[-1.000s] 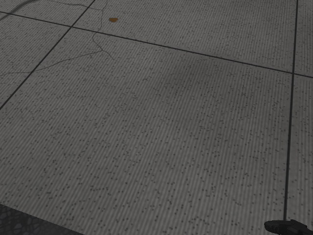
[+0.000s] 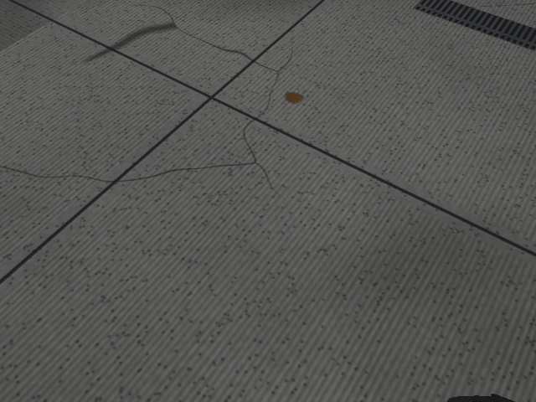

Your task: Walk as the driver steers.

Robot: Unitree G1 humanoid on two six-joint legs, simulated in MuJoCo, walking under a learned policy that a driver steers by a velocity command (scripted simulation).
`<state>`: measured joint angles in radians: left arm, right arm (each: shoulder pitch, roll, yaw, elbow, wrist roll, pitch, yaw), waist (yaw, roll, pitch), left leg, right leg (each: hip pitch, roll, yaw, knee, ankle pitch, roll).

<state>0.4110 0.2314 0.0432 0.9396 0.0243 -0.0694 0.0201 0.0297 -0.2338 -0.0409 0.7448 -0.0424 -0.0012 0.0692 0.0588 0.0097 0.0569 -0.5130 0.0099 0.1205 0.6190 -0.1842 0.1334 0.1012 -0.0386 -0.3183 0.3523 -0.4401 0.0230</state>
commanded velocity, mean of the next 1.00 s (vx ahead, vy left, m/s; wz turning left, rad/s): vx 0.50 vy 0.00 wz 0.56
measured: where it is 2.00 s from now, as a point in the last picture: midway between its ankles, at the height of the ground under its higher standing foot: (175, 262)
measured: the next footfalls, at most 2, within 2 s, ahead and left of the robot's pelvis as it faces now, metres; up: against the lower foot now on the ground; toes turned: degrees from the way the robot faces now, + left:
left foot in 0.02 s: +0.16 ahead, +0.07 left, +0.00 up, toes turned +6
right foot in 0.56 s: +0.51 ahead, -0.03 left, +0.00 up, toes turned +22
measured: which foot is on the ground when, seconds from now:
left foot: up 0.00-0.00, down 0.02-0.58, up 0.60-1.00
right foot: down 0.00-0.04, up 0.06-0.54, down 0.56-1.00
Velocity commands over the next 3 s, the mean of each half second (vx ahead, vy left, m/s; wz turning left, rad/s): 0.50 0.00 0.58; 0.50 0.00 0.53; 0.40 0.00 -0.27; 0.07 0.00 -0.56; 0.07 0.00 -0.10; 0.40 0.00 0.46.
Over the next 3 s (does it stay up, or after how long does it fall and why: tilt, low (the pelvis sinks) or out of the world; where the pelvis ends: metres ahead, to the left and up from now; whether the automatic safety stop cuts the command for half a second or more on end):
stays up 0.95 0.43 0.01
